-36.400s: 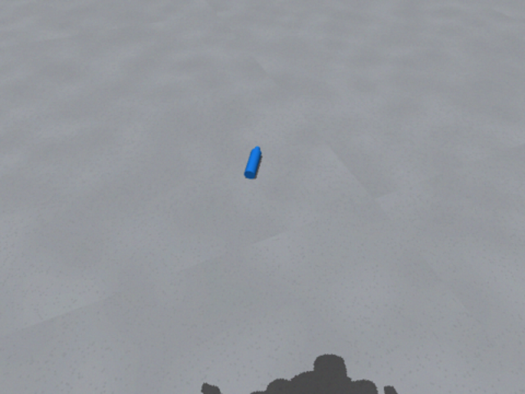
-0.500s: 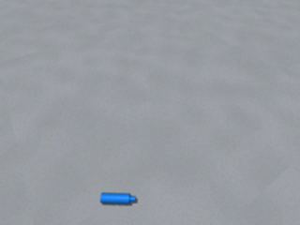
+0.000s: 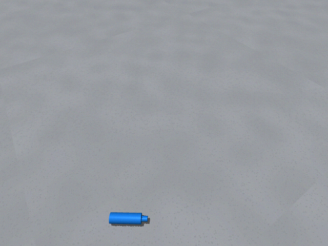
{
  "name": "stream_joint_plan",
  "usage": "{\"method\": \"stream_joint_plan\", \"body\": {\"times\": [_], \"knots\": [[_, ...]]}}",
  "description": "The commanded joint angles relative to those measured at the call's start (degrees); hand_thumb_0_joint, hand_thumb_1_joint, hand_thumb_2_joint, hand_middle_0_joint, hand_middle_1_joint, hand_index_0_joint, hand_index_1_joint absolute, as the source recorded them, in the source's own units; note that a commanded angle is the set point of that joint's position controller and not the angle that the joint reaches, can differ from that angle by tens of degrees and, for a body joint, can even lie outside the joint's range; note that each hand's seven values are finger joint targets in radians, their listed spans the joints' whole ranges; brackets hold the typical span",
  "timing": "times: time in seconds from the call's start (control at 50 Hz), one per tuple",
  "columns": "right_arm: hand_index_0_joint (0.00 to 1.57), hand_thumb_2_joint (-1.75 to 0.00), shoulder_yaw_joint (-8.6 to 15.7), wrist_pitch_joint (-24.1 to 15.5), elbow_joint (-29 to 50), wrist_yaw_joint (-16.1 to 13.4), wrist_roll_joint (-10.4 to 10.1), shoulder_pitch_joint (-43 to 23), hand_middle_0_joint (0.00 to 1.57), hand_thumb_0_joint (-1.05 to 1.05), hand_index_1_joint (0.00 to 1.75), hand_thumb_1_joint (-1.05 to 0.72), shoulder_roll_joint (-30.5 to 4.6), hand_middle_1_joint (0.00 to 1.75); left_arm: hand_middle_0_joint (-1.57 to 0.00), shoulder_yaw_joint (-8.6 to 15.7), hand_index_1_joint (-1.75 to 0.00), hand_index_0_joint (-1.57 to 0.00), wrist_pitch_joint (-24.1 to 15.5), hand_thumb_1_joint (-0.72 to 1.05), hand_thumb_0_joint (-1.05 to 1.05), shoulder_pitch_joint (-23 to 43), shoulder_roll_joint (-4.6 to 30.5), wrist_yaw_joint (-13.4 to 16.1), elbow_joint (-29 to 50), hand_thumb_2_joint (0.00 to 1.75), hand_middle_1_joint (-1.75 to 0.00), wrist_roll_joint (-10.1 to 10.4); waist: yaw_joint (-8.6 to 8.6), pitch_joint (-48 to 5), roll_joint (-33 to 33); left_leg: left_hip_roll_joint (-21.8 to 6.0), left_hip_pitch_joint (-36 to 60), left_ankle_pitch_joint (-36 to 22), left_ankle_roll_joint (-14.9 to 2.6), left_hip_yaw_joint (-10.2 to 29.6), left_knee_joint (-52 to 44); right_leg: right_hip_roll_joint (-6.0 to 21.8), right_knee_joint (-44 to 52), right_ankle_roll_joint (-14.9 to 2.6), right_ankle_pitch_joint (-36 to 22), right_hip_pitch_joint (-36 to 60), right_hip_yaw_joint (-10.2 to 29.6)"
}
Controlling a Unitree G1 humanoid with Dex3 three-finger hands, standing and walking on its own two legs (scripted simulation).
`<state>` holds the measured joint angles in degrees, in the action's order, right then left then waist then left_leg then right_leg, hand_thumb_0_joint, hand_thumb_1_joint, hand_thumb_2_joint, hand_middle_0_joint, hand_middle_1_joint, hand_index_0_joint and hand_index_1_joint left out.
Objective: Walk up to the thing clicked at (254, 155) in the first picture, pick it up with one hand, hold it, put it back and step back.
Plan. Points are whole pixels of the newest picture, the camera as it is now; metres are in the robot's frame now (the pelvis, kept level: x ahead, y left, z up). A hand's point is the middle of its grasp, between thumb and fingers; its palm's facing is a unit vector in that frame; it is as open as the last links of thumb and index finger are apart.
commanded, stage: stand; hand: left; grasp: from above
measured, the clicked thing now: (128, 218) +0.38 +0.22 -0.75
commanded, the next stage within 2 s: step back in 0.68 s
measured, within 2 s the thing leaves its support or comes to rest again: neither
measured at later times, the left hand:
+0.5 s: hand out of the picture +0.07 +0.24 -0.16, palm faces -0.01 -0.94 -0.34, open 7.4 cm
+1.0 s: hand out of the picture +0.09 +0.29 -0.18, palm faces -0.03 -0.92 -0.38, open 7.4 cm
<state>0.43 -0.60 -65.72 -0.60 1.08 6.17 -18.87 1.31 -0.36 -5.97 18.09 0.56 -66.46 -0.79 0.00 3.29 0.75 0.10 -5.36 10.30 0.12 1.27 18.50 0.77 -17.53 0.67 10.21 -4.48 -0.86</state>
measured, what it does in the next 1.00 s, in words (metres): shifts its weight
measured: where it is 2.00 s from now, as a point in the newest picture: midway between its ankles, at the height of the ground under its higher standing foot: outside the picture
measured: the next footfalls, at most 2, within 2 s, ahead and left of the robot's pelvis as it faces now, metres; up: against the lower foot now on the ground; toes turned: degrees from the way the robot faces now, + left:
right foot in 1.38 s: -0.14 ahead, -0.12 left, +0.00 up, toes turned -3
left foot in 1.74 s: -0.23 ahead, +0.13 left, +0.00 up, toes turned -3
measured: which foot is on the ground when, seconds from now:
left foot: down 0.00-1.00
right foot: down 0.00-0.98, up 1.00-1.00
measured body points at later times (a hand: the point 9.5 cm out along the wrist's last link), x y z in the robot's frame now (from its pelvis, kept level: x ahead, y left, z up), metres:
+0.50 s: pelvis +0.00 +0.00 +0.00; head +0.01 +0.00 +0.45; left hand +0.07 +0.29 -0.13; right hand +0.07 -0.30 -0.14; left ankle +0.00 +0.12 -0.75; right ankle +0.00 -0.13 -0.75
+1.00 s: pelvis -0.05 +0.03 -0.03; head +0.01 +0.04 +0.42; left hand +0.09 +0.34 -0.15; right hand +0.03 -0.31 -0.14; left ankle -0.03 +0.13 -0.75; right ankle -0.01 -0.12 -0.74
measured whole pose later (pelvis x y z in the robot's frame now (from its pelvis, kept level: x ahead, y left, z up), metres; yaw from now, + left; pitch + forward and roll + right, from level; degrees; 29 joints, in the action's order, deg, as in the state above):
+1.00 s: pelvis -0.05 +0.03 -0.03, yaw +0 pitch -2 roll -1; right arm 3.9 2.1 -55.7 1.1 0.7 6.1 -23.4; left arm 3.1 3.0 -1.8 23.3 0.7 -54.2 -0.5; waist 1.2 9.5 -1.4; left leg 2.2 -18.3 19.7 -1.8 1.4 39.1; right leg 1.4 -40.4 -0.2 19.7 -21.0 1.9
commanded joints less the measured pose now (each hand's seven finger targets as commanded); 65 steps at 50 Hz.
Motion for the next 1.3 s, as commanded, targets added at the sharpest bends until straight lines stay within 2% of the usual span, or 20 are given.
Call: {"method": "stream_joint_plan", "body": {"times": [0.0,0.64,0.66,0.72,0.8,0.84,0.88,0.9,0.92,0.94,0.96,0.98,1.0,1.04,1.06,1.1,1.14,1.18,1.22,1.28], "knots": [[0.20,-0.90,1.89,-1.27,3.47,-0.76,-0.17,-1.86,0.20,0.00,0.30,-0.90,-11.49,0.30,-0.20,2.07,-0.30,-0.20,-1.23,0.90,0.00,2.21,11.77,0.74,3.57,0.90,-0.30,-0.04,-0.19,-4.64,-0.87,-7.22,0.27,-10.15,-1.60,5.32,-2.32,6.73,2.19,-1.61,-8.25,0.86,5.14],[0.20,-0.90,1.62,-1.29,3.42,-0.35,-0.28,-0.90,0.20,0.00,0.30,-0.90,-12.06,0.30,-0.20,1.57,-0.30,-0.20,-1.44,0.90,0.00,1.83,12.85,0.34,4.03,0.90,-0.30,0.20,0.09,-3.46,-0.70,-7.08,-0.81,-7.58,-1.17,5.33,-3.51,6.71,2.67,-1.81,-6.07,-0.12,5.45],[0.20,-0.90,3.11,-0.20,5.09,0.01,-0.79,-3.33,0.20,0.00,0.30,-0.90,-15.62,0.30,-0.20,3.90,-0.30,-0.20,-0.93,0.90,0.00,1.91,17.33,0.53,5.84,0.90,-0.30,1.40,0.07,2.40,-1.58,-6.02,-4.62,-16.05,-2.67,5.78,2.69,6.14,-1.80,-2.27,-16.82,-4.80,6.24],[0.20,-0.90,3.62,0.71,7.12,0.22,-1.60,-1.43,0.20,0.00,0.30,-0.90,-14.74,0.30,-0.20,4.26,-0.30,-0.20,-0.50,0.90,0.00,0.96,16.67,0.93,8.41,0.90,-0.30,1.46,0.66,-5.15,-1.96,-5.37,-3.29,-19.63,-3.76,4.08,8.63,6.69,-5.74,-4.71,-20.82,-2.80,6.02],[0.20,-0.90,4.39,1.92,9.65,0.48,-1.39,-0.32,0.20,0.00,0.30,-0.90,-14.19,0.30,-0.20,4.82,-0.30,-0.20,0.45,0.90,0.00,3.20,17.99,0.76,12.33,0.90,-0.30,0.97,0.80,-8.33,-4.76,-1.83,-4.24,-11.39,-3.47,2.08,17.50,11.36,-6.49,-9.26,-18.62,-6.72,10.68],[0.20,-0.90,4.75,2.53,10.49,0.72,-1.16,1.53,0.20,0.00,0.30,-0.90,-13.72,0.30,-0.20,4.87,-0.30,-0.20,0.94,0.90,0.00,5.12,18.85,0.83,14.57,0.90,-0.30,0.31,1.29,-7.35,-9.21,0.81,-4.73,1.04,-3.27,0.75,24.07,15.49,-5.34,-12.31,-16.95,-11.09,14.42],[0.20,-0.90,5.27,2.84,11.21,1.20,-0.94,4.84,0.20,0.00,0.30,-0.90,-13.56,0.30,-0.20,5.07,-0.30,-0.20,1.35,0.90,0.00,7.77,19.34,0.79,16.84,0.90,-0.30,-0.39,2.83,-7.33,-11.36,1.19,-4.02,9.03,-3.96,1.76,27.13,17.18,-7.26,-13.44,-14.16,-15.18,14.36],[0.20,-0.90,5.62,2.73,11.12,1.33,-0.77,6.91,0.20,0.00,0.30,-0.90,-13.97,0.30,-0.20,4.93,-0.30,-0.20,1.56,0.90,0.00,9.34,19.10,0.82,17.64,0.90,-0.30,-0.47,3.86,-6.74,-11.11,-0.17,-2.90,7.09,-4.69,2.96,26.02,16.06,-10.24,-12.05,-11.72,-17.90,13.06],[0.20,-0.90,5.74,2.40,11.63,1.36,-0.74,6.89,0.20,0.00,0.30,-0.90,-14.68,0.30,-0.20,4.74,-0.30,-0.20,1.83,0.90,0.00,8.87,17.88,0.74,18.14,0.90,-0.30,-0.18,3.58,-5.25,-6.22,-2.85,-5.21,-2.53,-5.55,5.28,19.70,11.35,-16.31,-9.51,-7.80,-17.03,9.28],[0.20,-0.90,6.15,1.86,12.95,1.22,-0.11,5.25,0.20,0.00,0.30,-0.90,-17.10,0.30,-0.20,4.17,-0.30,-0.20,2.30,0.90,0.00,6.98,15.47,0.78,18.37,0.90,-0.30,0.40,2.88,-3.14,4.02,-10.55,-9.18,-15.71,-7.88,15.74,6.46,1.60,-26.45,-4.82,1.16,-16.91,4.71],[0.20,-0.90,6.90,1.38,13.58,1.12,0.24,3.80,0.20,0.00,0.30,-0.90,-20.66,0.30,-0.20,4.21,-0.30,-0.20,2.75,0.90,0.00,5.31,13.52,1.18,18.36,0.90,-0.30,0.59,1.86,-2.87,11.53,-17.29,-7.47,-24.86,-11.35,25.13,0.97,-6.65,-36.57,-3.27,22.63,-20.49,5.19],[0.20,-0.90,7.46,1.03,14.92,0.88,0.74,2.80,0.20,0.00,0.30,-0.90,-22.77,0.30,-0.20,4.42,-0.30,-0.20,3.08,0.90,0.00,3.17,14.11,1.69,18.02,0.90,-0.30,0.12,1.73,-5.47,10.55,-20.34,-7.34,-25.09,-15.26,28.98,1.42,-7.57,-45.17,-2.98,27.74,-20.32,11.08],[0.20,-0.90,7.27,1.01,15.85,0.48,0.74,1.38,0.20,0.00,0.30,-0.90,-21.32,0.30,-0.20,4.50,-0.30,-0.20,3.23,0.90,0.00,2.38,14.93,1.88,17.06,0.90,-0.30,0.12,1.36,-5.61,7.68,-19.78,-9.07,-23.59,-15.64,26.61,1.94,-7.35,-50.40,-3.12,26.60,-19.93,13.24],[0.20,-0.90,6.48,0.86,17.59,-0.31,0.88,-2.68,0.20,0.00,0.30,-0.90,-17.82,0.30,-0.20,4.33,-0.30,-0.20,3.24,0.90,0.00,-1.35,15.08,1.67,16.37,0.90,-0.30,0.87,-1.39,-5.57,5.84,-14.88,-5.68,-23.98,-13.26,16.66,5.82,-6.58,-53.84,-2.84,21.16,-22.96,13.14],[0.20,-0.90,6.45,0.79,18.39,-0.62,0.75,-1.89,0.20,0.00,0.30,-0.90,-17.20,0.30,-0.20,4.49,-0.30,-0.20,3.25,0.90,0.00,-2.06,15.41,1.56,16.72,0.90,-0.30,0.74,-1.22,-6.05,6.36,-14.07,-4.87,-23.32,-13.00,15.67,6.61,-6.41,-54.27,-2.34,19.68,-23.12,12.48],[0.20,-0.90,6.45,0.65,18.88,-0.91,0.45,1.03,0.20,0.00,0.30,-0.90,-16.53,0.30,-0.20,4.85,-0.30,-0.20,2.83,0.90,0.00,-1.99,15.48,1.47,17.98,0.90,-0.30,0.14,0.31,-7.93,5.90,-15.09,1.03,-27.13,-14.47,16.01,9.00,-5.50,-52.57,-0.80,20.73,-24.38,11.60],[0.20,-0.90,6.56,0.68,18.83,-1.23,0.46,3.64,0.20,0.00,0.30,-0.90,-16.33,0.30,-0.20,5.04,-0.30,-0.20,2.66,0.90,0.00,-0.79,15.11,1.34,19.81,0.90,-0.30,-0.18,1.59,-7.31,4.28,-15.01,2.49,-27.26,-15.35,14.68,9.37,-5.83,-49.72,0.07,21.25,-24.96,10.79],[0.20,-0.90,6.58,0.67,18.96,-1.29,0.43,5.41,0.20,0.00,0.30,-0.90,-16.76,0.30,-0.20,5.16,-0.30,-0.20,2.47,0.90,0.00,-0.39,14.55,1.05,20.96,0.90,-0.30,-0.05,2.65,-7.35,5.81,-15.04,5.30,-27.74,-15.29,14.44,9.81,-4.91,-43.54,0.41,22.22,-24.81,9.75],[0.20,-0.90,6.56,0.86,19.83,-1.17,0.70,4.42,0.20,0.00,0.30,-0.90,-17.63,0.30,-0.20,5.43,-0.30,-0.20,2.48,0.90,0.00,-2.16,14.18,0.85,20.77,0.90,-0.30,0.08,2.30,-7.38,7.84,-16.16,2.64,-24.17,-15.70,14.45,8.93,-4.01,-38.89,0.40,21.83,-21.37,7.56],[0.20,-0.90,6.44,1.33,20.88,-0.90,0.76,2.79,0.20,0.00,0.30,-0.90,-18.27,0.30,-0.20,5.97,-0.30,-0.20,2.21,0.90,0.00,-5.14,14.25,0.31,19.54,0.90,-0.30,-0.11,1.52,-8.46,8.91,-14.76,-1.95,-15.65,-13.54,12.91,9.12,-2.40,-27.91,-0.40,18.78,-14.94,4.21]]}}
